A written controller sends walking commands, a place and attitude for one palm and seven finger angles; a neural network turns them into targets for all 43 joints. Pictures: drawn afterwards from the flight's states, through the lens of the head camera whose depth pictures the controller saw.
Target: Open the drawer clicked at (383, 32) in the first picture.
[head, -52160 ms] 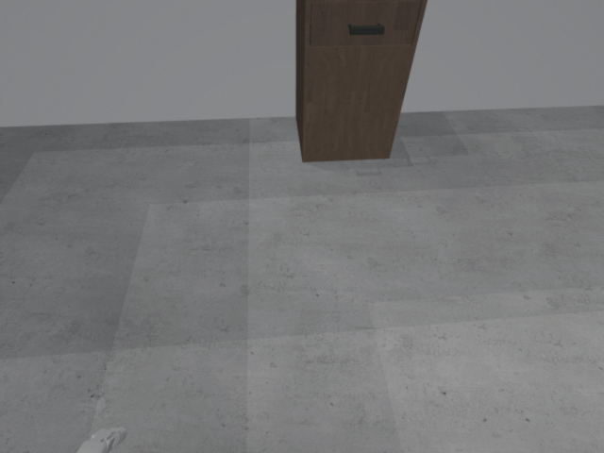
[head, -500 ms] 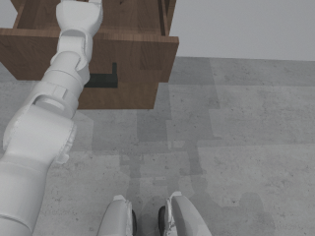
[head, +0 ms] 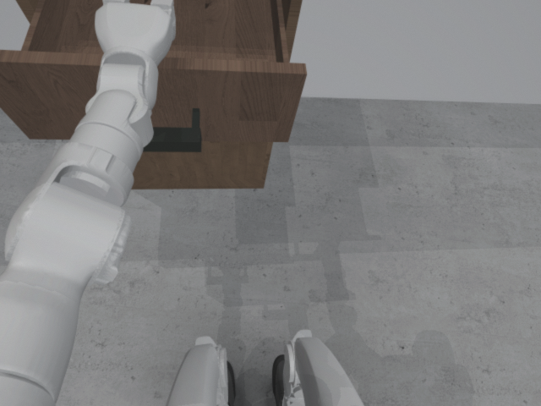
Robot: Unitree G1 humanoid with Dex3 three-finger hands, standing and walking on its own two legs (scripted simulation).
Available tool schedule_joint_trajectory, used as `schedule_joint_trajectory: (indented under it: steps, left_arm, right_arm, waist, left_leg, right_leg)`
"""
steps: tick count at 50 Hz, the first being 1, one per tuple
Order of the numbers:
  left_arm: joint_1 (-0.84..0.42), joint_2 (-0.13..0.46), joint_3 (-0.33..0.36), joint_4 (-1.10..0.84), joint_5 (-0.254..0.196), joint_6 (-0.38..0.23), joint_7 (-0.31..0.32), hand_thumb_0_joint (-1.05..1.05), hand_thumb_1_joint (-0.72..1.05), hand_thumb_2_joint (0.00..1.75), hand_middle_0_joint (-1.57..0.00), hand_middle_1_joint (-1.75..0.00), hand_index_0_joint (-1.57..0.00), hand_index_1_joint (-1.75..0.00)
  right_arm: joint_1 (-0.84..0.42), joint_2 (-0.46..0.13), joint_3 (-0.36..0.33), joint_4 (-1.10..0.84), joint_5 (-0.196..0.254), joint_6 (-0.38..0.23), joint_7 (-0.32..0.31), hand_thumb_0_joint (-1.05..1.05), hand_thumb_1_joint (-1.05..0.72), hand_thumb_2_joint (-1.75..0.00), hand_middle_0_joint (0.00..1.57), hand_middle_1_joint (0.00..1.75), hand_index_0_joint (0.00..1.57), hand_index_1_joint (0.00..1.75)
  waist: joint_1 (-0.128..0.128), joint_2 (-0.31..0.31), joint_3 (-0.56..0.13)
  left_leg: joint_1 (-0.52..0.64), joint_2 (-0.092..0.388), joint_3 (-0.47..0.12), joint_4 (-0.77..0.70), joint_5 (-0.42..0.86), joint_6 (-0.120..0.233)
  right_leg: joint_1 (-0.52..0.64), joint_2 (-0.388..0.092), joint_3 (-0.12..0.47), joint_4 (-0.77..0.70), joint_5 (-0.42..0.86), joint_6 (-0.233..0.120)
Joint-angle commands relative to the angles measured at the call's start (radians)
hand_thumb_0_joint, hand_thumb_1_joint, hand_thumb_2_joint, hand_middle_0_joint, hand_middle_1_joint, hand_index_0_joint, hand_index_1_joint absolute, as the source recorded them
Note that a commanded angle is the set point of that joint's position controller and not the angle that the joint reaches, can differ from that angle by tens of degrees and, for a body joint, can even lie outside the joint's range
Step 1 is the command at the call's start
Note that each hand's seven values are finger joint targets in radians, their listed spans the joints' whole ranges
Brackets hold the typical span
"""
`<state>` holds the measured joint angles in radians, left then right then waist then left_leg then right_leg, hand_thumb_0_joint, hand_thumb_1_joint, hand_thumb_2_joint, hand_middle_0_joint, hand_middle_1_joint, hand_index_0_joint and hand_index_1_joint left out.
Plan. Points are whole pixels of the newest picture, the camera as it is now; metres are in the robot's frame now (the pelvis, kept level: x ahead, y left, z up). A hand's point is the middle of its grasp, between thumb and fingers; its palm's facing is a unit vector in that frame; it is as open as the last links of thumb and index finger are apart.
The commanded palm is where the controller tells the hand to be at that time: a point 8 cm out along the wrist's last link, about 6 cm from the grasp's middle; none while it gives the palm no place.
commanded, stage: move the hooked fingers above the handle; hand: left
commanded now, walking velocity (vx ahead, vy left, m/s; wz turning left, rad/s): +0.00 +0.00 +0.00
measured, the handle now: (154, 126) +0.51 +0.14 +0.03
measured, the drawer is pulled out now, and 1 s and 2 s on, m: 0.22 0.22 0.21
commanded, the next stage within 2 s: lower the fingers behind the handle in 0.50 s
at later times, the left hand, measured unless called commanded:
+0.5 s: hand (145, 66) +0.58 +0.14 +0.08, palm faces -0.03 +0.03 -1.00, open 14.6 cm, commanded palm +0.57 +0.08 +0.05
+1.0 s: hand (146, 65) +0.58 +0.14 +0.08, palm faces +0.00 +0.06 -1.00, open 14.7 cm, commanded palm +0.57 +0.08 +0.02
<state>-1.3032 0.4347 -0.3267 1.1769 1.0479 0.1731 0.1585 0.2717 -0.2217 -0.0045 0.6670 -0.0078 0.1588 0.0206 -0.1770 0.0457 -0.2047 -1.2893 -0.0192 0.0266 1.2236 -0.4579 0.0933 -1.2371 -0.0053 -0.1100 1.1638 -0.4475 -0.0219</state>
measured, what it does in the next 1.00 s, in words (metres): stands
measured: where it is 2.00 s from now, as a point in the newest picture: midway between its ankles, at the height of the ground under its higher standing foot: outside the picture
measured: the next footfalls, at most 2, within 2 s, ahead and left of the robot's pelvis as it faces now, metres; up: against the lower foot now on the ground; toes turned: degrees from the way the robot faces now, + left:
none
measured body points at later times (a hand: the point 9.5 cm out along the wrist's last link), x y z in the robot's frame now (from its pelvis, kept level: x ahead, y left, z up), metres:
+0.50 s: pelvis +0.00 +0.00 +0.00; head +0.15 +0.03 +0.43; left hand +0.57 +0.14 +0.14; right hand +0.03 -0.26 -0.12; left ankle +0.05 +0.06 -0.62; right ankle +0.05 -0.12 -0.62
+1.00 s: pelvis +0.00 +0.00 -0.01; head +0.15 +0.03 +0.41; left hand +0.57 +0.14 +0.14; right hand +0.05 -0.27 -0.13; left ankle +0.05 +0.06 -0.62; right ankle +0.05 -0.12 -0.62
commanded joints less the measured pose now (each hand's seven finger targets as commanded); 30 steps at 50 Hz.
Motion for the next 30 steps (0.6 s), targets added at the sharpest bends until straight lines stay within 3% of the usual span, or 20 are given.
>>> schedule_joint_trajectory:
  steps: [1,3,19,21,30]
  left_arm:
    - [-0.214,-0.227,-0.016,-0.080,-0.039,-0.060,0.018,0.00,-0.50,0.30,-0.30,-1.20,-0.30,-1.20]
    - [-0.223,-0.231,-0.017,-0.077,-0.039,-0.058,0.016,0.00,-0.50,0.30,-0.30,-1.20,-0.30,-1.20]
    - [-0.199,-0.247,-0.025,-0.083,-0.044,-0.062,0.017,0.00,-0.50,0.30,-0.30,-1.20,-0.30,-1.20]
    - [-0.195,-0.226,-0.013,-0.080,-0.045,-0.060,0.018,0.00,-0.50,0.30,-0.30,-1.20,-0.30,-1.20]
    - [-0.219,-0.238,-0.016,-0.077,-0.038,-0.054,0.024,0.00,-0.50,0.30,-0.30,-1.20,-0.30,-1.20]
  right_arm:
    - [0.143,-0.188,-0.063,-0.043,0.000,-0.007,-0.006,0.00,-0.90,-0.90,0.20,0.30,0.20,0.30]
    - [0.144,-0.189,-0.063,-0.039,0.000,-0.006,-0.007,0.00,-0.90,-0.90,0.20,0.30,0.20,0.30]
    - [0.144,-0.187,-0.065,-0.043,-0.002,-0.001,-0.003,0.00,-0.90,-0.90,0.20,0.30,0.20,0.30]
    - [0.141,-0.187,-0.062,-0.043,0.000,-0.001,-0.005,0.00,-0.90,-0.90,0.20,0.30,0.20,0.30]
    - [0.143,-0.188,-0.064,-0.038,0.000,0.000,-0.005,0.00,-0.90,-0.90,0.20,0.30,0.20,0.30]
  waist:
    - [-0.148,0.056,-0.291]
    - [-0.156,0.051,-0.288]
    - [-0.145,0.052,-0.291]
    - [-0.143,0.046,-0.279]
    - [-0.151,0.046,-0.284]
  left_leg:
    - [0.464,0.065,-0.177,-0.205,0.089,-0.038]
    - [0.469,0.066,-0.179,-0.203,0.101,-0.037]
    - [0.472,0.065,-0.178,-0.207,0.111,-0.039]
    - [0.457,0.062,-0.170,-0.211,0.096,-0.038]
    - [0.475,0.069,-0.188,-0.209,0.111,-0.040]
  right_leg:
    - [-0.009,0.037,0.026,-0.133,0.046,-0.026]
    - [-0.013,0.039,0.026,-0.133,0.053,-0.024]
    - [-0.002,0.039,0.024,-0.134,0.057,-0.025]
    - [0.010,0.039,0.024,-0.139,0.049,-0.025]
    - [-0.017,0.037,0.021,-0.127,0.060,-0.024]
